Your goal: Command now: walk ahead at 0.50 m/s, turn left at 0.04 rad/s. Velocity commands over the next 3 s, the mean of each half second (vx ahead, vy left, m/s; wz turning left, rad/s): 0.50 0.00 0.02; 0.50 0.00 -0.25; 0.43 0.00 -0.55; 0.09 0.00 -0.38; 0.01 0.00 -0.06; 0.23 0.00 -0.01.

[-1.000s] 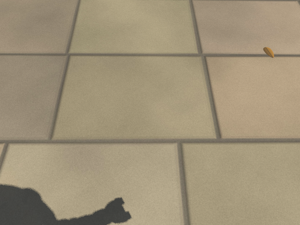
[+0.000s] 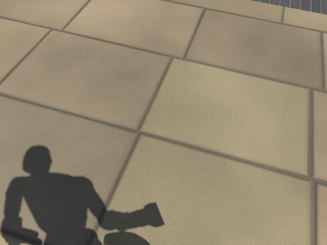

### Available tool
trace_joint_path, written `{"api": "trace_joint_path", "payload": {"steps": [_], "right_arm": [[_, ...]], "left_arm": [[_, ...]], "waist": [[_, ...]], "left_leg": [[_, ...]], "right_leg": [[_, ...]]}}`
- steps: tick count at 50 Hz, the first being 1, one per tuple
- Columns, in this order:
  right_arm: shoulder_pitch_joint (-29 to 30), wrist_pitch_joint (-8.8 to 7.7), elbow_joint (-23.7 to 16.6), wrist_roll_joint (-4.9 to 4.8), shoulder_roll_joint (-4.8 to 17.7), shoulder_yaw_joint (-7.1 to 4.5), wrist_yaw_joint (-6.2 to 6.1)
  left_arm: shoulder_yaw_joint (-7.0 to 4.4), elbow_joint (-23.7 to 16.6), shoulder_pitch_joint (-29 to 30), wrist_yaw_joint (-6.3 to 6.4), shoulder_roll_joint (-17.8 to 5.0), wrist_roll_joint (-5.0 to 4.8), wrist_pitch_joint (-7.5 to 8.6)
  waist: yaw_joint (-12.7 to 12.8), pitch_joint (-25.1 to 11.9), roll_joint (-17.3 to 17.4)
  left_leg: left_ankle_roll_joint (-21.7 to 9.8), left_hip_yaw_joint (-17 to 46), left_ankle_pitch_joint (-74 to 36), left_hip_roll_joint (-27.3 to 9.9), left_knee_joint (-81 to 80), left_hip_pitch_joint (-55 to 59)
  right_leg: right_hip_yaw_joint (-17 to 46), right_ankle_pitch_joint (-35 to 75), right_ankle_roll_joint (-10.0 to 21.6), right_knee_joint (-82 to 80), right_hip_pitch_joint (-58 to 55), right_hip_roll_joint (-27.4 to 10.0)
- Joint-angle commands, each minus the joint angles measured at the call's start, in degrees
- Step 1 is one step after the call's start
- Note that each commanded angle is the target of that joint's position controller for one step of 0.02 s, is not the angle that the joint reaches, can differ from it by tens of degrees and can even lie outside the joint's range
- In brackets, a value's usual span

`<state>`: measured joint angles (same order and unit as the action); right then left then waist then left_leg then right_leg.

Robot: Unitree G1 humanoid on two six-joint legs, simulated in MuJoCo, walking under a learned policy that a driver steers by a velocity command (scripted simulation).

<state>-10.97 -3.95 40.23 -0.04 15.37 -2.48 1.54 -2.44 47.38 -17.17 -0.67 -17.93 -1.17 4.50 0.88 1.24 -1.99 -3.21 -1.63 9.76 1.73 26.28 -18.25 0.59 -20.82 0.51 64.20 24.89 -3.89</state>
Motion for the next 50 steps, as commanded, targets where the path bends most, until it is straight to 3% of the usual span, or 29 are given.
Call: {"api": "trace_joint_path", "payload": {"steps": [1, 3, 8, 13, 16, 17, 18, 19, 20, 21, 22, 23, 24, 25, 27, 29, 33, 38, 42, 43, 44, 45, 46, 47, 48, 49, 50], "right_arm": [[-1.27, -1.33, -1.79, 0.29, 6.31, -1.80, 0.04], [-1.82, -1.99, -0.53, 0.17, 7.46, -2.18, -0.20], [-5.65, -1.67, 2.60, -0.27, 9.28, -2.50, -1.22], [-11.08, -0.63, 6.38, -1.02, 10.79, -2.86, -1.54], [-11.50, 0.38, 7.75, -1.14, 11.49, -3.20, -1.93], [-10.78, 0.69, 7.84, -1.09, 11.97, -3.30, -2.04], [-9.86, 1.06, 7.83, -1.00, 11.78, -3.13, -2.15], [-10.12, 1.16, 7.21, -0.34, 9.91, -2.28, -2.35], [-16.65, 0.15, 5.75, -0.02, 3.99, -0.37, -1.91], [-16.05, -1.05, 6.89, -0.14, 4.32, -0.20, -1.57], [-11.29, -1.90, 5.63, -1.74, 9.55, -1.67, -1.07], [-6.74, -2.27, 4.33, -2.33, 9.62, -1.62, -1.01], [-4.28, -2.19, 3.80, -1.60, 8.91, -1.60, -1.24], [-4.73, -1.62, 4.15, -0.92, 8.41, -1.92, -1.50], [-7.26, -0.37, 5.27, -0.63, 5.98, -1.57, -1.69], [-5.69, 0.33, 4.76, -0.29, 5.10, -1.40, -1.98], [3.30, -0.41, 2.04, 0.36, 4.00, -0.97, -1.75], [12.60, -1.72, -0.23, -0.51, 3.68, -0.50, -0.34], [11.25, -2.76, -0.19, -0.76, 6.84, -1.45, 0.22], [7.29, -2.95, 0.95, -0.72, 7.90, -2.07, 0.02], [-0.17, -3.16, 2.97, -0.32, 10.47, -3.33, -0.47], [-9.67, -3.10, 4.06, 0.60, 14.41, -4.40, -1.03], [-11.97, -2.19, 5.47, 0.38, 18.06, -5.31, -0.83], [-10.78, -2.15, 4.62, 0.07, 11.77, -3.79, -0.69], [-7.37, -2.29, 4.25, -0.11, 8.67, -2.85, -0.83], [-3.46, -2.34, 4.06, 0.20, 7.32, -2.30, -0.78], [-1.00, -2.31, 4.26, 0.38, 5.63, -1.90, -0.77]], "left_arm": [[-1.26, -3.78, -0.56, 0.01, -3.96, 0.52, -0.04], [-1.13, -4.50, 1.33, 0.25, -3.20, 0.86, -0.75], [-0.24, -7.15, 11.60, -0.40, -1.21, 0.94, -0.17], [-0.05, -10.11, 19.45, -1.78, -1.85, 0.32, 0.48], [-0.39, -10.60, 18.75, -2.44, -3.13, 0.47, 0.81], [-0.85, -10.00, 15.98, -2.38, -4.09, 0.57, 0.90], [-1.89, -8.11, 9.44, -2.05, -5.73, 0.75, 0.92], [-3.19, -5.69, -0.05, -1.46, -8.82, 0.96, 0.81], [-4.60, -4.82, -6.64, -1.08, -14.63, 1.92, 0.48], [-3.72, -3.96, -8.70, -1.18, -11.16, 0.81, 0.05], [-2.62, -4.40, -5.14, -1.08, -8.49, 0.47, -0.02], [-2.23, -5.16, -1.22, -0.89, -7.21, 0.65, -0.11], [-1.83, -5.30, 1.99, -1.02, -5.86, 1.12, -0.01], [-1.32, -5.60, 4.04, -1.14, -4.11, 1.70, 0.39], [-1.37, -5.29, 5.11, -1.32, -3.83, 1.65, 1.02], [-1.72, -4.27, 4.33, -1.10, -4.98, 1.36, 1.53], [-2.22, -2.31, 0.59, -0.03, -6.41, 0.77, 0.92], [-2.81, 0.00, -4.78, 0.89, -7.91, -0.21, -0.29], [-3.48, 0.47, -4.74, 1.58, -8.66, -0.33, -1.35], [-3.41, 0.34, -4.07, 1.64, -8.34, -0.26, -1.60], [-2.70, 0.03, -4.19, 1.58, -6.36, 0.16, -1.65], [-1.28, -1.83, -4.24, 1.51, -2.32, 1.49, -1.67], [0.08, -3.47, -12.00, 1.33, 2.69, 0.14, -0.64], [-1.37, -2.47, -9.27, 1.46, -3.71, -1.09, -0.35], [-2.48, -3.81, -3.95, 1.52, -6.97, -1.59, -0.39], [-2.60, -4.09, -2.05, 1.75, -6.35, -1.27, -0.70], [-2.81, -4.45, -1.29, 1.69, -5.66, -0.63, -1.01]], "waist": [[0.01, -2.85, 8.02], [0.47, -1.45, 6.51], [-2.69, 1.29, 4.92], [-5.23, 3.10, 4.68], [-3.78, 2.02, 5.69], [-2.02, 0.22, 6.45], [1.65, -3.86, 6.12], [5.41, -11.14, 4.30], [4.49, -20.78, -7.60], [5.47, -24.85, -12.81], [5.58, -16.41, -8.20], [4.31, -9.88, -4.52], [2.67, -4.85, -1.56], [0.62, -3.17, -2.25], [-1.41, -2.87, -3.33], [-1.87, -1.56, -2.51], [0.39, 0.70, -0.92], [3.32, 2.09, -1.32], [0.78, 0.96, -3.35], [-1.58, -0.86, -3.54], [-4.86, -6.06, -2.41], [-8.28, -15.59, 4.71], [-4.40, -21.89, 21.94], [-6.35, -18.12, 15.45], [-6.50, -10.71, 11.44], [-4.75, -7.04, 8.07], [-3.47, -4.19, 8.45]], "left_leg": [[-10.94, 16.82, -5.94, -14.29, -16.35, 9.96], [-11.59, 13.46, -10.01, -13.97, -18.10, 8.15], [-9.29, 7.04, -11.90, -11.79, -19.17, 8.94], [-8.30, 7.44, -10.67, -14.92, -16.57, 16.59], [-6.79, 8.00, -17.90, -16.61, -12.17, 21.79], [-6.05, 7.38, -25.96, -16.04, -8.68, 22.35], [-4.79, 5.35, -34.69, -13.71, -0.85, 21.25], [-2.93, 3.05, -31.19, -10.76, 11.72, 14.24], [1.53, -0.06, -9.79, -2.72, 34.70, -8.92], [2.32, 6.65, 22.52, 1.71, 45.03, -18.76], [1.46, 9.01, 21.14, -1.90, 49.47, -24.69], [0.85, 6.92, 16.18, -4.95, 47.87, -25.40], [1.00, 5.66, 11.95, -7.05, 43.92, -23.97], [1.09, 6.12, 8.81, -8.92, 40.50, -20.38], [2.02, 5.78, 6.20, -9.60, 37.80, -15.76], [3.16, 5.38, 2.91, -10.01, 33.84, -17.26], [4.61, 4.70, -9.42, -8.97, 18.48, -18.96], [5.34, 4.05, -15.39, -5.35, 5.27, -14.20], [3.47, 5.22, -8.95, -4.43, 0.47, -8.26], [2.40, 4.25, -7.24, -3.84, -1.02, -2.39], [0.47, 4.58, -6.69, -4.89, -0.91, 9.09], [-2.85, 14.79, -5.36, -15.46, 1.04, 25.22], [-11.06, 38.92, 7.12, -26.90, -4.77, 41.40], [-9.79, 41.15, 17.45, -25.06, -9.03, 37.33], [-7.28, 32.06, 16.45, -23.08, -9.99, 30.40], [-6.16, 25.65, 9.82, -20.79, -11.23, 23.59], [-6.13, 20.93, 4.98, -19.14, -12.79, 18.61]], "right_leg": [[2.55, 5.70, -0.80, -0.95, 11.25, -4.46], [2.32, 9.57, -1.91, -4.84, 12.32, -4.50], [1.04, 24.77, -2.05, -23.35, 11.74, -2.78], [0.83, 25.10, -0.17, -32.22, 12.10, -0.89], [0.05, 18.61, 2.11, -34.73, 9.64, 0.36], [-1.42, 16.73, 3.08, -35.43, 4.91, 1.85], [-3.37, 17.21, 4.54, -36.78, -4.57, 3.81], [-0.38, 19.84, 6.91, -34.48, -20.13, 0.60], [23.68, 13.19, 15.67, -35.25, -44.33, -14.28], [40.94, 5.83, 18.59, -44.59, -48.77, -18.46], [35.34, 0.20, 15.89, -46.43, -42.68, -17.11], [27.95, 1.60, 14.12, -47.64, -34.32, -15.05], [22.43, 6.13, 13.40, -49.76, -25.95, -12.78], [18.52, 10.42, 12.51, -51.53, -20.57, -10.74], [14.49, 15.40, 13.03, -54.51, -15.51, -9.21], [11.06, 19.64, 13.74, -56.37, -14.13, -8.96], [6.99, 22.72, 12.34, -57.24, -15.05, -6.64], [7.88, 19.13, 11.25, -54.67, -17.22, -7.00], [12.48, 19.34, 9.35, -48.73, -21.43, -9.45], [12.13, 22.72, 8.37, -44.78, -20.84, -8.34], [10.04, 25.27, 6.67, -35.57, -17.94, -4.83], [6.40, 13.01, 4.39, -17.78, -8.30, 0.05], [2.23, -12.96, 1.26, 0.30, 12.74, 7.31], [7.59, -12.44, 1.29, 7.25, 18.25, 3.82], [7.07, -7.11, 1.75, 8.16, 20.18, 1.64], [6.05, -2.53, 1.41, 7.00, 18.03, -0.65], [6.15, 0.66, 1.05, 4.58, 16.59, -2.09]]}}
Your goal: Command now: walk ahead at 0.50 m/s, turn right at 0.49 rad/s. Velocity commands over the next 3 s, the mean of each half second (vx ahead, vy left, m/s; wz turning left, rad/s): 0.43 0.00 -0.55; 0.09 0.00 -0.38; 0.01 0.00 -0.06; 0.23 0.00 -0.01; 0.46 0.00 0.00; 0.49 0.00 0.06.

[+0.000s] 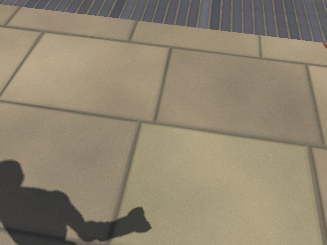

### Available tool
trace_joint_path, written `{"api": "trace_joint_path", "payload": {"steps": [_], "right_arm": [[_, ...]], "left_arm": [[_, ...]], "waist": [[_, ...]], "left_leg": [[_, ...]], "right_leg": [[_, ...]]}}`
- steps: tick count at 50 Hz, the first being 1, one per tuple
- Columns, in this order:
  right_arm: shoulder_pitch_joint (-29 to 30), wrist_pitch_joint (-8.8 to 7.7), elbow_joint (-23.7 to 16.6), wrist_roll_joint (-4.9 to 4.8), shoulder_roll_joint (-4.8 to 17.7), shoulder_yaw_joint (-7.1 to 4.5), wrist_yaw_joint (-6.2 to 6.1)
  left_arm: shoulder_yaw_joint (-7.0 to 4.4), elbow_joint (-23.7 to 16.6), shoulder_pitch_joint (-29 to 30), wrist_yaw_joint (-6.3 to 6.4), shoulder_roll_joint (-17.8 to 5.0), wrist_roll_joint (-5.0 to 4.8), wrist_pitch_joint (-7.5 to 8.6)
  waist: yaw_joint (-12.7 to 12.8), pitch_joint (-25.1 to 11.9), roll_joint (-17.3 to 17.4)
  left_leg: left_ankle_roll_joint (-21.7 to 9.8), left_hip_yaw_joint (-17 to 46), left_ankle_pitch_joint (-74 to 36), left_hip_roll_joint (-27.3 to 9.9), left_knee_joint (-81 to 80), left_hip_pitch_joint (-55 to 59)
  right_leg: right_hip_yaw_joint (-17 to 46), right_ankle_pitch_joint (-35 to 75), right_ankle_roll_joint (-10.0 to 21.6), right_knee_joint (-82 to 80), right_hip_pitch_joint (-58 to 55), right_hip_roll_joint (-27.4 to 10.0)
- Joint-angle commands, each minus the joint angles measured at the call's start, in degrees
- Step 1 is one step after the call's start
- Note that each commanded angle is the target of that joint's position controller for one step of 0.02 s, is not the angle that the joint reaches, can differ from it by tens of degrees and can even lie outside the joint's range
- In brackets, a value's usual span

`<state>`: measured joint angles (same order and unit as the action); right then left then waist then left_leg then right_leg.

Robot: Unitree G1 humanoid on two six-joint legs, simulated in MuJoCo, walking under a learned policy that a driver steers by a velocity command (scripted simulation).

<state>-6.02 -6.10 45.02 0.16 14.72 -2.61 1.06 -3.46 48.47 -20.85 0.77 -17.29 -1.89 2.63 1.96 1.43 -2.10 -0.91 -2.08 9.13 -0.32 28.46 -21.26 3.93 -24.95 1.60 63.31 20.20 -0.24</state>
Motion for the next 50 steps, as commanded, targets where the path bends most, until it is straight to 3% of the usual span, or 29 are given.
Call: {"api": "trace_joint_path", "payload": {"steps": [1, 3, 6, 11, 15, 17, 18, 19, 20, 21, 22, 23, 24, 25, 26, 28, 30, 33, 36, 40, 43, 44, 45, 46, 47, 48, 50], "right_arm": [[-4.60, -0.34, -0.26, 0.59, 5.65, -1.62, -0.40], [-3.66, -0.77, 0.48, 0.54, 5.87, -1.94, -0.55], [-4.32, -1.02, 1.79, 0.56, 7.92, -2.71, -0.99], [-5.78, -0.09, 2.95, 0.20, 10.35, -3.31, -1.61], [-8.94, 1.28, 4.42, -0.93, 12.25, -4.00, -1.65], [-7.55, 2.36, 4.17, -1.48, 13.64, -4.44, -1.96], [-7.01, 2.89, 3.87, -1.94, 14.52, -4.74, -2.26], [-6.06, 3.37, 3.44, -2.34, 14.53, -4.75, -2.45], [-6.59, 3.22, 3.24, -2.12, 12.98, -4.15, -2.45], [-9.58, 2.78, 1.44, 1.68, 5.79, -2.01, -1.95], [-14.37, 1.64, 0.05, 1.21, 6.03, -1.10, -1.22], [-8.74, 1.10, 0.39, -0.64, 11.50, -2.46, -0.94], [-4.76, 0.92, -1.37, -1.60, 11.08, -2.30, -1.15], [-4.34, 1.18, -0.56, -0.75, 10.01, -2.20, -1.98], [-4.39, 1.82, -0.56, 0.00, 10.58, -2.47, -2.59], [-5.99, 3.30, -0.59, 0.19, 10.26, -2.65, -2.79], [-6.33, 4.02, -0.79, 0.54, 8.79, -2.33, -3.08], [-3.98, 4.72, -1.59, 0.64, 8.02, -2.00, -3.32], [-1.16, 5.23, -2.20, 0.13, 7.70, -1.74, -3.00], [1.33, 5.01, -3.12, -0.06, 7.95, -1.67, -2.61], [0.36, 4.10, -3.23, 0.05, 7.61, -1.66, -1.93], [-1.05, 3.65, -2.87, 0.29, 7.02, -1.50, -1.59], [-1.57, 3.30, -3.04, 1.15, 8.85, -1.70, -1.54], [-0.94, 3.43, -3.80, 1.83, 13.42, -2.52, -1.86], [0.32, 3.82, -2.77, 2.12, 10.26, -1.70, -1.91], [1.45, 3.85, -3.14, 1.46, 7.09, -0.82, -1.66], [1.39, 3.82, -2.74, 0.82, 7.81, -0.89, -1.23]], "left_arm": [[-1.93, -5.64, 1.81, -0.04, -5.20, 0.10, 0.28], [-1.74, -6.28, 2.11, -0.38, -3.06, -0.07, -0.84], [-1.59, -8.34, 5.32, -0.57, -2.22, 0.44, -1.65], [-0.78, -11.07, 13.28, -2.37, -0.98, 0.60, -1.03], [-0.65, -14.15, 19.01, -3.57, -1.44, 0.62, -1.22], [-1.43, -15.00, 18.10, -3.98, -3.01, 1.25, -1.36], [-2.21, -14.61, 14.83, -4.01, -4.38, 1.52, -1.47], [-3.51, -12.81, 7.50, -3.87, -6.48, 1.46, -1.45], [-5.28, -10.71, -0.47, -2.90, -9.82, 1.52, -1.71], [-6.04, -10.33, -2.04, -1.35, -15.44, 1.29, -2.32], [-5.62, -14.30, 1.57, -1.94, -17.56, 2.48, -1.57], [-4.59, -15.20, 2.44, -2.76, -13.13, 2.09, -1.22], [-3.95, -14.90, 4.82, -2.83, -11.07, 1.56, -0.70], [-3.65, -14.55, 7.37, -2.59, -9.60, 0.96, -0.50], [-3.32, -14.84, 9.40, -2.11, -8.38, 1.01, -0.64], [-3.22, -15.74, 11.01, -1.66, -8.46, 2.39, -0.93], [-3.50, -15.73, 10.83, -1.11, -9.29, 2.27, -0.97], [-3.56, -15.64, 10.65, 0.11, -9.65, 1.60, -1.97], [-2.99, -15.42, 11.02, 0.82, -8.58, 1.83, -2.88], [-2.27, -14.16, 10.69, 0.54, -7.63, 2.56, -3.35], [-1.34, -13.35, 11.16, 0.15, -6.20, 2.16, -3.54], [-0.84, -13.01, 11.39, 0.16, -5.26, 1.78, -3.56], [-0.33, -12.53, 9.22, 0.20, -3.93, 2.27, -3.28], [-0.12, -12.33, 4.76, 0.09, -3.14, 3.48, -2.82], [-0.19, -12.18, 4.29, 0.15, -3.22, 3.11, -2.71], [-0.39, -12.12, 6.25, 0.25, -4.96, 3.38, -2.86], [-0.56, -12.12, 9.65, 0.34, -4.80, 3.17, -3.91]], "waist": [[-3.11, -3.15, 9.98], [-2.17, -1.63, 9.21], [-2.16, 0.19, 6.47], [-4.76, 2.13, 4.83], [-6.18, 3.96, 4.52], [-4.21, 3.06, 5.75], [-2.14, 0.41, 7.07], [1.96, -3.61, 6.64], [5.95, -8.20, 4.16], [2.11, -12.41, -11.51], [-0.88, -25.24, -15.16], [3.14, -25.41, -3.37], [2.15, -17.61, -1.82], [-0.01, -11.69, 2.84], [-1.48, -9.54, 1.70], [-3.58, -8.97, -0.23], [-4.12, -9.84, -0.54], [-3.55, -10.57, -1.52], [-2.19, -9.49, -3.22], [-0.67, -6.99, -5.26], [-1.51, -6.66, -5.34], [-2.95, -6.26, -4.65], [-2.33, -6.56, -2.08], [1.52, -8.09, 7.66], [2.41, -7.89, 14.01], [1.20, -7.38, 13.00], [-0.19, -6.83, 11.43]], "left_leg": [[-7.97, 17.13, 2.35, -15.70, -16.60, 17.87], [-8.64, 11.62, -2.31, -15.00, -19.15, 14.64], [-9.89, 6.10, -7.77, -15.66, -21.10, 14.44], [-8.56, -3.34, -11.49, -14.38, -21.53, 16.56], [-7.22, -6.38, -14.38, -16.39, -19.22, 23.18], [-5.73, -8.58, -33.40, -16.25, -12.18, 25.28], [-4.87, -9.27, -44.55, -15.78, -6.00, 25.69], [-3.44, -10.28, -49.05, -14.10, 3.95, 24.19], [-0.47, -11.15, -40.94, -11.22, 17.22, 16.90], [3.05, -10.63, 9.70, -5.16, 36.61, -0.99], [5.29, 1.02, 32.12, 3.87, 53.58, -14.34], [4.34, 7.92, 28.10, 0.22, 54.92, -16.51], [3.32, 6.76, 23.18, -1.49, 51.57, -18.43], [3.57, 6.40, 19.14, -3.74, 47.11, -17.99], [3.75, 6.71, 16.58, -4.93, 43.52, -15.55], [4.18, 6.63, 14.32, -4.36, 40.43, -10.24], [5.24, 6.35, 12.67, -3.27, 35.93, -9.21], [6.53, 6.84, 8.10, -2.33, 28.94, -10.21], [6.78, 7.03, 3.07, -2.38, 22.11, -8.46], [6.09, 6.67, 4.25, -1.97, 14.34, -4.22], [4.15, 5.44, 4.39, -1.13, 4.82, 1.07], [2.88, 5.11, -3.25, -1.21, -3.78, 5.77], [1.07, 8.86, -13.02, -5.26, -6.98, 10.95], [-3.25, 16.09, -27.13, -13.40, -5.20, 15.47], [-9.63, 20.20, -26.15, -16.71, -5.65, 13.04], [-10.39, 20.51, -21.52, -15.87, -6.55, 11.22], [-5.89, 15.61, -13.55, -10.55, -5.61, 9.92]], "right_leg": [[2.92, 6.83, -0.28, 3.95, 18.25, -7.15], [1.84, 8.75, -0.86, 2.36, 17.02, -7.79], [1.94, 14.15, -1.93, -3.28, 19.93, -8.21], [-2.25, 25.83, -1.32, -18.55, 17.80, -7.11], [-4.98, 23.13, 0.67, -24.90, 18.25, -6.03], [-7.94, 18.25, 2.34, -26.92, 14.37, -3.05], [-9.78, 15.96, 3.40, -27.09, 9.43, -0.59], [-10.92, 18.43, 4.93, -30.17, 0.43, 2.20], [-8.87, 27.22, 7.00, -34.19, -13.46, 3.26], [8.59, 51.67, 10.92, -31.39, -29.16, -9.75], [37.28, 49.87, 24.55, -37.42, -40.71, -22.60], [31.47, 49.24, 21.93, -39.73, -38.23, -20.33], [23.25, 48.18, 19.36, -39.89, -31.22, -17.42], [18.12, 46.65, 16.49, -40.59, -23.36, -14.07], [15.73, 46.27, 15.54, -41.69, -17.36, -12.60], [14.08, 48.34, 15.28, -43.59, -9.85, -11.16], [12.36, 50.93, 15.33, -43.52, -7.64, -10.21], [12.25, 44.83, 14.08, -43.15, -7.76, -9.19], [12.42, 32.67, 12.09, -43.83, -6.52, -8.05], [14.27, 26.99, 11.77, -42.85, -5.89, -8.31], [15.98, 30.79, 10.71, -38.51, -7.49, -8.35], [15.66, 29.53, 8.78, -37.08, -6.62, -6.94], [14.82, 24.64, 5.72, -35.30, -4.89, -4.52], [9.36, 11.69, 2.67, -29.48, -1.61, 1.31], [4.63, 2.33, -0.11, -28.54, -0.71, 3.67], [3.99, 3.58, -1.44, -29.78, -2.85, 1.84], [3.86, 11.67, -1.41, -33.50, -6.32, 1.21]]}}
Over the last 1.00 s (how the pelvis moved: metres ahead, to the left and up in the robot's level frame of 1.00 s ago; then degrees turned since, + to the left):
0.55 -0.01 0.00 -10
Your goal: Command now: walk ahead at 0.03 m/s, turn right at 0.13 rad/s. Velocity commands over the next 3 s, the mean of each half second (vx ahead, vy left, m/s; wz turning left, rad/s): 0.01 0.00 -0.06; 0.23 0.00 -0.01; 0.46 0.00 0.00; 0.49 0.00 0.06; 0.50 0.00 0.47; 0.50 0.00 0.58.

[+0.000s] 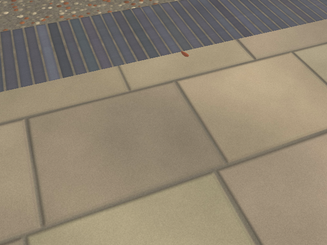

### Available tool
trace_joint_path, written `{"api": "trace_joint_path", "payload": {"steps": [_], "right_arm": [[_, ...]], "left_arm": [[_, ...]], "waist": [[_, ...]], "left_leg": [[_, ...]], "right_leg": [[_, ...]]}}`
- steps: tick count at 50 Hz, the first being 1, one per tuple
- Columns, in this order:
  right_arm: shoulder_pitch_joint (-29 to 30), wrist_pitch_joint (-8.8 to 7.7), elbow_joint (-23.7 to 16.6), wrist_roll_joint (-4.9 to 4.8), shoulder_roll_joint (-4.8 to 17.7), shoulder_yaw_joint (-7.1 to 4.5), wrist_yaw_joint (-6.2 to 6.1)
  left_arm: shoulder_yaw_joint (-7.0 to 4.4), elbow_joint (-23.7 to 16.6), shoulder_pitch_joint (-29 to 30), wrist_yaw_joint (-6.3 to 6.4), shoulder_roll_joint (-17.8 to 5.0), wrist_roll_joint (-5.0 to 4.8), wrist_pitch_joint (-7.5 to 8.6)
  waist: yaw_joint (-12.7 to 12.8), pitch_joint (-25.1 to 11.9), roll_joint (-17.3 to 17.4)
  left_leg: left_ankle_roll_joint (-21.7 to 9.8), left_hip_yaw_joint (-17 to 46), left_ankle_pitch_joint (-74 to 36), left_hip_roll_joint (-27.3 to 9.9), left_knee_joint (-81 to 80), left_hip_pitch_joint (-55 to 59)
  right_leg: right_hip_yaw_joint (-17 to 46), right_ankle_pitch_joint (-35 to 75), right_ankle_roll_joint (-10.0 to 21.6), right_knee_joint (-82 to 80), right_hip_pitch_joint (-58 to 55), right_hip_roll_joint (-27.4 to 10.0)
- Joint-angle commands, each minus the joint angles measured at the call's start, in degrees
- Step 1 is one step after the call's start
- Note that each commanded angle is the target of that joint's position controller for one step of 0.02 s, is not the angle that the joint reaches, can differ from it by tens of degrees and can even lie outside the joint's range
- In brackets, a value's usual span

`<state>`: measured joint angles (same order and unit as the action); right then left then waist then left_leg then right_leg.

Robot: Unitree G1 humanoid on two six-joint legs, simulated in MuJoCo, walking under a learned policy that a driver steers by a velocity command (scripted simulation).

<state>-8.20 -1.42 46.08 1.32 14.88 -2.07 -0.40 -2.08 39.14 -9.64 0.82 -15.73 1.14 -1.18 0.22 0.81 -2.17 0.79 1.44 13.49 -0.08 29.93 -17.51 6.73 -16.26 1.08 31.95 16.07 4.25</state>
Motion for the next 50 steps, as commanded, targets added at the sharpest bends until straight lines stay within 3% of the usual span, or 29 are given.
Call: {"api": "trace_joint_path", "payload": {"steps": [1, 4, 10, 29, 30, 32, 33, 35, 38, 39, 41, 42, 43, 44, 45, 46, 47, 48, 50], "right_arm": [[3.50, -1.03, -3.69, -0.55, 7.86, -1.39, 0.36], [2.84, -1.19, -3.23, -0.53, 7.98, -1.33, 0.48], [2.59, -0.52, -2.21, -0.85, 6.82, -0.94, 0.06], [2.78, 0.19, 6.08, -1.00, 6.49, -0.68, -0.45], [1.92, 0.27, 6.97, -0.95, 6.05, -0.55, -0.51], [1.53, 0.50, 7.70, -1.65, 7.15, -0.97, -0.82], [1.16, 0.32, 7.76, -1.92, 7.36, -1.04, -0.99], [-1.05, -0.99, 8.22, -2.46, 7.77, -1.15, -1.04], [-6.53, -2.62, 10.09, -2.55, 10.80, -2.22, -0.65], [-6.48, -2.62, 9.88, -2.51, 11.16, -2.34, -0.55], [-2.12, -2.40, 8.16, -2.73, 10.73, -2.13, -0.22], [1.67, -2.14, 6.73, -2.97, 9.62, -1.79, -0.01], [5.38, -2.30, 5.01, -2.92, 6.95, -1.01, 0.05], [7.00, -3.42, 2.97, -2.59, 3.69, -0.22, 0.24], [6.97, -4.63, 2.16, -2.52, 6.36, -0.77, 0.24], [4.94, -5.22, 2.92, -3.21, 8.25, -1.35, 0.72], [3.06, -5.43, 3.68, -3.77, 7.35, -1.14, 1.21], [3.53, -5.50, 3.58, -3.64, 6.73, -1.04, 1.54], [5.90, -5.28, 2.65, -2.99, 5.16, -0.85, 2.26]], "left_arm": [[-1.94, -2.88, -1.28, 0.12, -6.47, 0.29, -0.71], [-1.84, -2.03, -1.14, -0.33, -6.00, -0.25, -0.75], [-1.78, -0.49, -1.13, -0.10, -5.09, -0.31, 0.27], [-1.61, 6.58, -2.68, 1.09, -4.66, -0.52, 1.08], [-1.50, 7.58, -3.60, 1.15, -4.21, -0.54, 1.03], [-1.80, 8.46, -4.14, 1.36, -4.86, -1.10, 0.96], [-1.80, 8.41, -4.06, 1.44, -4.94, -1.33, 1.26], [-1.57, 8.24, -3.81, 1.31, -4.22, -2.00, 2.85], [-1.10, 7.53, -1.35, 0.35, -1.72, -2.55, 5.55], [-1.16, 7.38, -0.66, 0.10, -2.00, -2.60, 6.03], [-1.23, 9.06, -4.53, -0.41, -1.73, -2.65, 6.57], [-1.56, 11.25, -9.09, -0.50, -2.18, -2.71, 6.65], [-2.40, 13.61, -14.93, -0.39, -4.61, -2.64, 6.68], [-3.95, 15.88, -21.20, -0.44, -9.95, -2.79, 6.72], [-4.08, 15.58, -22.76, -0.97, -10.72, -2.10, 6.98], [-2.98, 15.10, -20.75, -1.07, -7.01, -1.25, 7.19], [-2.55, 14.47, -19.41, -1.18, -5.54, -0.99, 7.27], [-2.37, 14.29, -18.60, -1.31, -5.46, -1.27, 7.06], [-1.33, 14.63, -18.50, -1.21, -3.20, -1.38, 6.09]], "waist": [[1.18, -5.51, 10.34], [0.22, -3.87, 6.02], [-0.72, -4.10, 1.91], [-0.62, -0.90, 2.12], [-0.61, -1.96, 2.11], [-0.55, 0.80, 2.74], [-0.65, 3.23, 3.10], [-1.29, 6.61, 4.27], [-2.40, 5.53, 10.77], [-2.24, 5.87, 11.18], [1.01, 5.30, 11.45], [3.62, 4.63, 10.47], [6.13, 3.99, 5.18], [6.87, 2.45, -9.12], [7.70, 3.16, -12.72], [5.37, 3.71, -6.72], [4.07, 2.77, -4.59], [3.65, 3.15, -2.93], [3.20, 3.51, -2.63]], "left_leg": [[-5.81, 10.18, -12.62, -9.17, -6.98, 4.67], [-2.71, 5.23, -8.52, -5.15, -4.91, 5.01], [-2.89, 3.78, -12.25, -3.89, -2.46, 8.23], [-2.16, 3.17, -7.52, -2.25, -5.40, 8.00], [-2.25, 2.65, -2.13, -1.64, -5.85, 8.28], [-3.64, 2.52, 15.95, -0.39, -5.70, 5.30], [-4.81, 4.00, 23.11, -0.99, -6.37, 3.18], [-7.57, 9.14, 29.01, -3.99, -8.44, 2.50], [-13.76, 24.67, 31.15, -13.85, -16.56, 8.39], [-15.15, 27.70, 29.90, -16.08, -18.47, 7.24], [-13.66, 23.89, 25.22, -14.42, -17.85, 0.87], [-11.00, 17.98, 20.99, -10.76, -15.34, -4.64], [-7.36, 10.19, 13.73, -5.53, -6.53, -10.46], [-3.07, -1.27, 7.72, 2.12, 10.82, -19.49], [-2.11, -0.30, 16.20, 2.46, 22.61, -28.86], [-3.01, 2.16, 17.08, -0.19, 30.18, -33.12], [-3.97, 2.43, 13.50, -1.92, 33.44, -35.14], [-4.37, 1.54, 10.16, -3.53, 33.99, -37.25], [-3.93, -0.26, 5.12, -5.51, 31.16, -35.55]], "right_leg": [[1.55, 5.89, -0.40, -3.57, -3.72, -3.80], [2.57, 9.78, 1.70, -4.62, -3.52, -4.32], [3.41, 13.60, 1.31, -5.43, -2.88, -4.97], [2.47, 11.75, 0.26, -7.81, -4.73, -4.89], [1.85, 6.57, 0.37, -8.28, -5.19, -4.29], [0.75, -12.06, 1.74, -7.61, -1.74, -2.62], [0.97, -19.13, 2.50, -7.44, 1.10, -2.66], [1.30, -21.67, 3.40, -5.80, 5.62, -3.38], [-4.19, -9.77, 2.35, 4.05, 9.73, -2.18], [-5.01, -7.87, 2.60, 4.84, 8.83, -2.96], [-5.53, -6.93, 4.18, -0.78, -0.74, -3.54], [-5.03, -4.56, 4.90, -6.34, -9.91, -3.60], [2.23, -5.45, 6.29, -10.85, -16.93, -7.08], [18.15, -8.07, 10.32, -17.56, -25.92, -15.57], [29.96, 0.73, 14.75, -20.01, -30.27, -23.31], [26.91, 6.95, 14.86, -18.00, -31.68, -23.55], [22.60, 10.70, 13.68, -17.65, -32.99, -22.29], [18.72, 14.58, 12.66, -18.34, -33.06, -21.67], [11.50, 22.79, 10.54, -20.11, -29.78, -19.19]]}}
Over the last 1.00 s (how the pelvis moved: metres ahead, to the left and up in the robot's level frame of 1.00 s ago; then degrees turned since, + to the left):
0.36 -0.07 0.00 -29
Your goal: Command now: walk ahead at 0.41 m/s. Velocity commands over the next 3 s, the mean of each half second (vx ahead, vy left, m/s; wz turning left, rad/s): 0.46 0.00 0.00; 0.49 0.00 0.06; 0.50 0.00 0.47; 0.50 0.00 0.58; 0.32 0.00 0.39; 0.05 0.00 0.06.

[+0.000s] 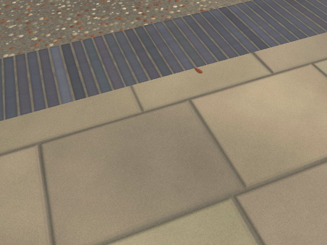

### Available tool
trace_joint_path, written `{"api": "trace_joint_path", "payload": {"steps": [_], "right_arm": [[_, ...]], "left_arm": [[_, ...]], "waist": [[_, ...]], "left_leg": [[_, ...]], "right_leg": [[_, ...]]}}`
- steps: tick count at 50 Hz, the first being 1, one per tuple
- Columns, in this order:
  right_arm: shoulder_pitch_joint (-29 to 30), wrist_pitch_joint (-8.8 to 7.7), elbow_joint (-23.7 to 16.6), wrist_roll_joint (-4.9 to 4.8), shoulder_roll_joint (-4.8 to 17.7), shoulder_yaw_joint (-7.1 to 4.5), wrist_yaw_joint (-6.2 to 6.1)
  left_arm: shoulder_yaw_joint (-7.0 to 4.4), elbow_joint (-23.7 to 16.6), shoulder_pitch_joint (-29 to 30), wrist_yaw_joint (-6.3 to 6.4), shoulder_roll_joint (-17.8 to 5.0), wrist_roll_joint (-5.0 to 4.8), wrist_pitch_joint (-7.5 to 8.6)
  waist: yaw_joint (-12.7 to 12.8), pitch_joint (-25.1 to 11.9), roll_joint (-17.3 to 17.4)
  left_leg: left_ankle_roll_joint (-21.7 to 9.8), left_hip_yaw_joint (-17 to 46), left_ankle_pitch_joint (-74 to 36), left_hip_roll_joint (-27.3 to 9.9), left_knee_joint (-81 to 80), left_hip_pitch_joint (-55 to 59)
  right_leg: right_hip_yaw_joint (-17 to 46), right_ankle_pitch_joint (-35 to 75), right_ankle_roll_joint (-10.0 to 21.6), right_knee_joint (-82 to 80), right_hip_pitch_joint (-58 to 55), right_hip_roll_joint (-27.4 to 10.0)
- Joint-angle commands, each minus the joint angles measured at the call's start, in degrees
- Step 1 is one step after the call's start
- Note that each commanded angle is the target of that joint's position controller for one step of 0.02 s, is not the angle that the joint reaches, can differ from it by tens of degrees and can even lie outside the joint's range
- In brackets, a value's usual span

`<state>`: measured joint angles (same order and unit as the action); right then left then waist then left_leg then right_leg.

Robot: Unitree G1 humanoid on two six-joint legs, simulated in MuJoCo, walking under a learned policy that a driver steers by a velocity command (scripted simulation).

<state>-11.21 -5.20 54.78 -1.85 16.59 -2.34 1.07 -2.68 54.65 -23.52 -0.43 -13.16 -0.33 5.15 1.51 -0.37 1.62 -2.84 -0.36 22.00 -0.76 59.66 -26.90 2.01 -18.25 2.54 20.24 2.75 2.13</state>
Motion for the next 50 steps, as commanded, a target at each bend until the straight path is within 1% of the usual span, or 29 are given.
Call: {"api": "trace_joint_path", "payload": {"steps": [1, 5, 7, 9, 11, 12, 13, 14, 15, 16, 17, 18, 19, 20, 23, 27, 31, 35, 38, 39, 40, 41, 42, 43, 44, 45, 46, 47, 50], "right_arm": [[9.72, -1.36, -6.55, 0.44, 2.13, -0.18, 1.22], [18.40, -0.98, -10.54, 1.02, -0.70, 1.35, 1.73], [19.56, -0.63, -11.82, 0.46, 1.17, 1.06, 1.54], [19.10, -0.51, -12.60, 0.22, 3.46, 0.41, 1.47], [14.49, -0.55, -11.93, 0.35, 5.88, -0.83, 1.29], [8.04, -0.32, -10.19, 0.31, 7.41, -1.86, 0.96], [-0.93, 0.08, -7.54, 0.14, 9.09, -3.02, 0.52], [-10.55, 0.48, -5.70, 0.84, 12.79, -3.96, -0.09], [-13.52, 0.46, -4.10, 1.45, 14.51, -4.05, 0.75], [-10.37, 0.13, -4.48, 0.89, 9.03, -2.62, 0.99], [-4.69, -0.28, -5.45, 0.85, 7.21, -2.10, 0.92], [-0.07, -0.67, -6.43, 1.35, 6.62, -1.87, 1.01], [2.28, -1.00, -6.71, 2.13, 5.50, -1.63, 1.20], [3.27, -1.26, -6.57, 2.82, 4.44, -1.29, 1.26], [2.09, -1.64, -5.28, 2.08, 4.18, -1.15, 1.20], [-2.54, -1.29, -3.80, 1.96, 6.97, -1.77, -0.41], [-7.21, -0.62, -2.39, 1.19, 7.81, -1.80, -1.16], [-11.96, 0.59, -0.35, 0.83, 8.08, -1.93, -1.19], [-12.11, 1.65, -0.02, 0.75, 9.07, -2.44, -1.39], [-11.13, 1.94, -0.32, 0.78, 9.56, -2.59, -1.44], [-10.01, 2.28, -0.70, 0.88, 9.21, -2.41, -1.45], [-10.02, 2.34, -1.69, 1.51, 7.35, -1.56, -1.53], [-15.83, 1.27, -3.08, 1.93, 1.30, 0.41, -0.95], [-15.90, -0.03, -1.94, 1.24, 0.96, 0.70, -0.80], [-10.76, -0.98, -3.34, -0.69, 7.17, -1.02, -0.59], [-6.86, -1.28, -4.46, -1.46, 7.74, -1.24, -0.71], [-5.10, -1.04, -4.63, -0.86, 7.01, -1.38, -1.03], [-5.72, -0.18, -4.28, -0.28, 6.39, -1.86, -1.34], [-8.17, 2.14, -3.71, -0.12, 2.63, -1.66, -1.41]], "left_arm": [[-0.56, -0.85, -4.61, 0.28, -5.53, 0.06, -0.66], [-0.80, -1.14, -3.88, 1.67, -8.69, 0.16, -0.84], [-1.25, -0.22, -5.05, 1.77, -10.25, -0.33, -0.27], [-1.51, 0.29, -4.41, 1.73, -10.28, -0.92, -0.09], [-1.90, 0.18, -3.16, 1.69, -11.08, -0.54, -0.62], [-1.95, 0.06, -2.65, 1.70, -11.09, -0.11, -1.23], [-1.65, -0.32, -2.43, 1.71, -10.47, 0.35, -1.78], [-0.68, -1.60, -3.87, 1.69, -8.06, 1.59, -1.93], [1.56, -1.03, -12.22, 0.91, 1.13, 0.56, -0.84], [0.23, -0.95, -7.06, 0.62, -5.36, -0.99, 0.49], [-0.82, -3.16, -0.50, 0.47, -8.83, -2.48, 1.29], [-0.80, -3.78, 2.52, 0.87, -8.91, -2.24, 1.65], [-1.24, -3.87, 3.67, 1.24, -8.58, -1.34, 1.48], [-1.30, -3.61, 2.15, 1.36, -7.48, -0.94, 0.85], [-1.29, -4.04, 2.71, 1.61, -5.58, -0.56, -0.77], [-1.41, -7.38, 12.17, 1.60, -6.05, 0.38, -0.66], [-0.52, -9.51, 20.66, 0.61, -4.46, -0.03, 0.24], [0.01, -12.06, 27.14, -0.80, -4.81, -0.68, 0.70], [-0.37, -13.05, 26.81, -1.70, -6.75, -0.82, 1.11], [-0.90, -12.47, 23.89, -1.76, -8.00, -0.82, 1.24], [-2.02, -10.43, 16.94, -1.60, -9.94, -0.73, 1.30], [-3.43, -7.49, 6.36, -1.12, -13.32, -0.30, 1.27], [-5.02, -5.83, -1.76, -0.79, -19.35, 0.69, 0.84], [-4.02, -5.26, -3.19, -0.83, -15.55, 0.05, 0.46], [-2.74, -5.88, 0.90, -0.66, -12.07, -0.06, 0.51], [-2.16, -7.02, 5.85, -0.43, -10.31, 0.18, 0.57], [-1.60, -7.23, 9.57, -0.56, -8.39, 0.43, 0.83], [-1.15, -7.31, 11.93, -0.67, -6.78, 0.78, 1.34], [-1.39, -5.97, 12.94, -0.85, -6.92, 1.26, 2.19]], "waist": [[1.80, 4.77, -6.81], [2.76, 7.61, -6.75], [2.20, 8.42, -8.07], [0.52, 8.34, -8.18], [-2.71, 3.73, -8.99], [-5.99, -0.84, -9.44], [-10.00, -6.01, -8.83], [-12.11, -13.68, -1.18], [-6.74, -22.75, 16.49], [-8.28, -16.03, 10.35], [-6.92, -6.46, 6.72], [-4.92, -2.52, 0.77], [-3.12, -0.34, -0.19], [-1.04, -0.64, 1.55], [0.40, 1.41, 2.53], [-1.69, 3.90, 0.36], [-4.73, 4.43, 0.14], [-6.65, 5.60, 0.21], [-4.81, 4.32, 1.79], [-2.83, 2.42, 2.80], [1.06, -1.86, 2.79], [5.21, -9.65, 1.50], [4.64, -19.46, -10.19], [5.39, -23.16, -15.11], [5.49, -14.47, -11.25], [3.92, -8.24, -8.49], [2.26, -3.64, -5.74], [0.20, -1.51, -6.70], [-2.29, 0.83, -6.61]], "left_leg": [[0.50, 0.19, -6.06, -4.64, -1.27, -24.14], [3.08, -3.81, -19.63, -1.15, -20.73, -9.28], [2.50, -3.05, -23.29, -0.33, -25.55, -4.26], [0.87, -1.49, -23.91, -0.32, -28.83, -2.85], [-1.17, -2.04, -21.41, 1.41, -28.86, 3.20], [-2.53, -3.06, -19.57, 2.89, -28.14, 11.00], [-4.00, -3.02, -19.27, 2.71, -28.32, 22.71], [-7.44, 10.63, -15.48, -8.67, -27.14, 39.82], [-16.49, 40.28, 2.95, -21.34, -37.99, 53.07], [-13.86, 44.26, 9.85, -19.18, -44.89, 47.05], [-11.69, 35.45, 7.32, -18.11, -46.03, 37.68], [-10.87, 28.80, -0.29, -16.32, -47.42, 28.51], [-10.46, 23.20, -6.88, -14.32, -48.54, 21.67], [-10.14, 19.41, -9.57, -12.56, -50.03, 17.75], [-11.24, 13.87, -11.21, -11.14, -53.90, 12.51], [-11.29, 10.46, -15.13, -10.92, -55.70, 15.12], [-9.04, 5.27, -18.74, -8.87, -55.02, 17.17], [-8.85, 5.42, -20.61, -11.61, -51.74, 25.33], [-7.58, 6.43, -27.95, -14.21, -47.00, 31.15], [-6.88, 5.90, -36.05, -13.92, -43.41, 31.77], [-5.62, 3.84, -45.07, -11.66, -35.20, 30.77], [-3.86, 1.52, -42.78, -8.65, -22.05, 23.49], [0.71, -2.44, -22.80, -0.43, 0.91, -0.41], [1.14, 4.65, 10.18, 4.09, 11.64, -10.69], [-0.19, 8.17, 8.66, 0.69, 16.11, -15.92], [-0.78, 6.57, 3.41, -2.53, 14.70, -16.05], [-0.51, 5.84, -0.97, -4.60, 10.71, -14.19], [-0.32, 6.33, -4.12, -6.39, 7.54, -10.90], [0.85, 6.59, -8.61, -7.00, 5.25, -7.35]], "right_leg": [[13.56, 26.00, 8.76, -9.53, -13.84, -15.73], [5.88, 22.17, 7.84, -14.97, 1.32, -11.33], [5.87, 20.60, 7.53, -16.90, 2.51, -13.00], [5.28, 24.87, 6.44, -15.53, -1.23, -14.87], [3.71, 43.24, 4.80, -8.14, -6.12, -15.59], [2.28, 52.81, 3.72, -0.09, -6.42, -14.57], [0.86, 54.20, 2.23, 11.15, -2.29, -12.32], [-0.35, 34.81, 0.98, 29.47, 10.86, -8.89], [2.29, -11.45, -1.85, 49.15, 28.64, 2.03], [7.26, -13.43, -0.43, 55.82, 34.34, -0.52], [5.22, -8.13, 0.61, 56.49, 37.99, -3.42], [4.04, -2.52, 0.84, 53.94, 35.22, -6.49], [3.40, 0.57, 0.67, 51.25, 32.53, -8.43], [3.93, 2.45, 0.65, 49.63, 28.79, -10.05], [2.72, 3.85, -0.55, 43.98, 28.39, -11.37], [2.01, 15.79, -2.93, 30.94, 36.03, -11.88], [-0.98, 25.58, -3.25, 16.97, 32.74, -9.00], [-1.16, 23.26, -2.46, 10.69, 34.13, -7.52], [-1.35, 16.28, -0.28, 7.96, 31.74, -6.27], [-2.50, 14.17, 0.72, 7.28, 26.95, -4.87], [-4.11, 14.31, 2.31, 5.85, 17.25, -3.09], [-1.21, 15.70, 5.00, 8.19, 0.87, -6.05], [22.58, 9.20, 13.75, 7.80, -24.14, -21.01], [38.98, 2.67, 16.40, -0.97, -28.41, -25.96], [31.92, -0.16, 13.12, -2.56, -21.45, -24.27], [23.32, 2.71, 10.99, -4.01, -12.90, -22.30], [17.35, 6.17, 9.83, -6.72, -5.03, -20.01], [12.56, 8.77, 8.45, -8.86, 0.05, -17.96], [4.40, 15.51, 8.43, -12.88, 6.76, -16.30]]}}
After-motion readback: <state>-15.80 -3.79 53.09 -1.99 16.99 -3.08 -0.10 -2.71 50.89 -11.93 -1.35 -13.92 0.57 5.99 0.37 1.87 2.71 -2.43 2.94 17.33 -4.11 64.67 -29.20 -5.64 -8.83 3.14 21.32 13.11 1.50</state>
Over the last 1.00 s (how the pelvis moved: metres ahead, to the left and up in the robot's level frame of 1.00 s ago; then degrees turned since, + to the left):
0.10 -0.01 0.01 0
